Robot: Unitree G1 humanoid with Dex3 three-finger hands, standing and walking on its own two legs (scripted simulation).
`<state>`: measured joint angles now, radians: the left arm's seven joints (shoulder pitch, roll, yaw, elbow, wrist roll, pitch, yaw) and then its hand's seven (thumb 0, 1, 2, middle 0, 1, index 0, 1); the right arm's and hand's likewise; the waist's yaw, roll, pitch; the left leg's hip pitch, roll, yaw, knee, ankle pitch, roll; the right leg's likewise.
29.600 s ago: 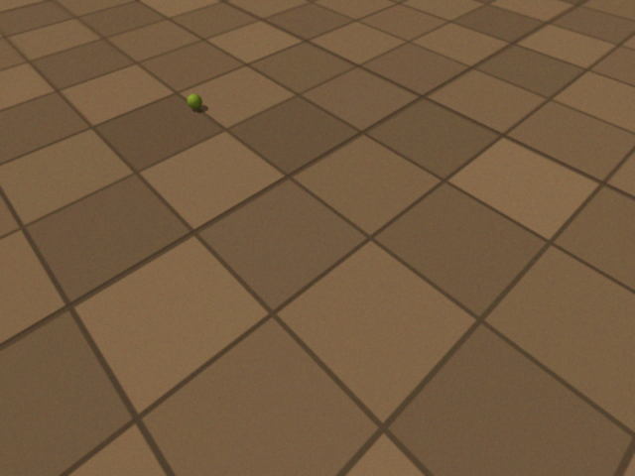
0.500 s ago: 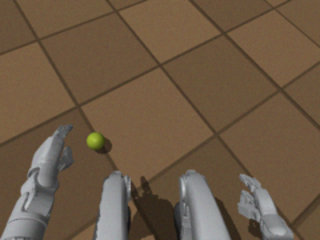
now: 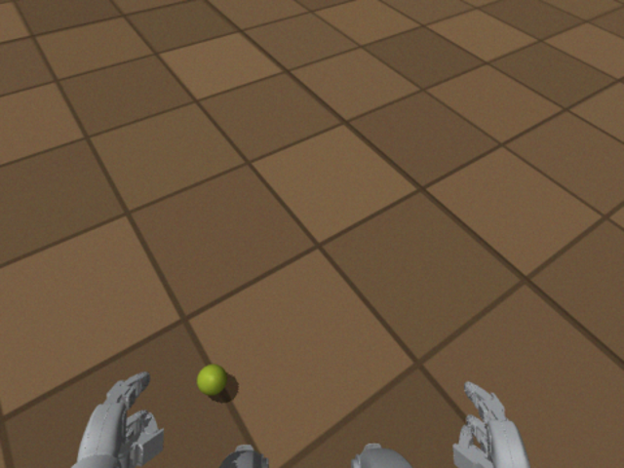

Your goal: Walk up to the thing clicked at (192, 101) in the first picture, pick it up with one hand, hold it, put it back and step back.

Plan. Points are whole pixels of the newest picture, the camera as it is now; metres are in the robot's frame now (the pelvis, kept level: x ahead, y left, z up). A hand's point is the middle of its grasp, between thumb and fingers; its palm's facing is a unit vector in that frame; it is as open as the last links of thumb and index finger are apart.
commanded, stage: home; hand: left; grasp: from above
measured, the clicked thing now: (212, 379) +0.44 +0.23 -0.65
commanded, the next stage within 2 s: none
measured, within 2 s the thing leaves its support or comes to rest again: neither
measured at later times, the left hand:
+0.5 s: hand (152, 458) +0.17 +0.18 -0.02, palm faces +0.07 -0.98 -0.20, open 7.4 cm
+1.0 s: hand (158, 455) +0.17 +0.17 -0.02, palm faces +0.06 -0.98 -0.20, open 7.4 cm
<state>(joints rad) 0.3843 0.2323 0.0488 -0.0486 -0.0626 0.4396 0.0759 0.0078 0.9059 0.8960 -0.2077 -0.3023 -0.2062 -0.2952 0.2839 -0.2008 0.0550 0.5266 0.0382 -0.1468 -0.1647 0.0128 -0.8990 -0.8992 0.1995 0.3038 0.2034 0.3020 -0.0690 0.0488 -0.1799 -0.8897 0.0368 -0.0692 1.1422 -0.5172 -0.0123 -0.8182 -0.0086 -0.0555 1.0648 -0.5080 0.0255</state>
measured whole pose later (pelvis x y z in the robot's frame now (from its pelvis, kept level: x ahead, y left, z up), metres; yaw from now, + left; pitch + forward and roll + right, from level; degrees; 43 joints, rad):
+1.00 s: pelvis +0.01 -0.01 +0.02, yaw +1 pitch +10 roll -2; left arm 0.50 0.22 0.03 -0.12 -0.06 0.45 0.01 0.01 0.91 0.90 -0.20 -0.30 -0.20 -0.30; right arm 0.29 -0.23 0.03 0.55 0.01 -0.24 -0.19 0.02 -0.90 -0.90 0.20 0.30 0.20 0.30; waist -0.04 0.05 -0.16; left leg -0.69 0.03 -0.06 1.01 -0.49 -0.02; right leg -0.63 -0.01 -0.05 0.95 -0.49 0.02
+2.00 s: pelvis +0.01 -0.01 +0.02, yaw +1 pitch +10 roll -3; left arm 0.50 0.23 0.03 -0.14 -0.06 0.46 0.02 0.01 0.91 0.90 -0.20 -0.30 -0.20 -0.30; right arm 0.29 -0.22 0.02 0.54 0.01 -0.23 -0.18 0.02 -0.90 -0.90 0.20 0.30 0.20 0.30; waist -0.04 0.05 -0.17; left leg -0.70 0.03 -0.06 1.02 -0.49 -0.02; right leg -0.64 -0.01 -0.05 0.95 -0.49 0.02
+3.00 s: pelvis +0.01 +0.00 +0.09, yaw +1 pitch -4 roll +0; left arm 0.19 0.28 0.04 1.12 0.03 0.01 0.03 0.00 0.91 0.90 -0.21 -0.30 -0.21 -0.30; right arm 0.17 -0.28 -0.04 1.10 -0.02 0.00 -0.02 0.01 -0.90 -0.90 0.20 0.30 0.20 0.30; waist 0.02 0.01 0.06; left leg -0.13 -0.01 -0.03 0.41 -0.21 0.00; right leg -0.10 -0.06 -0.04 0.40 -0.23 0.04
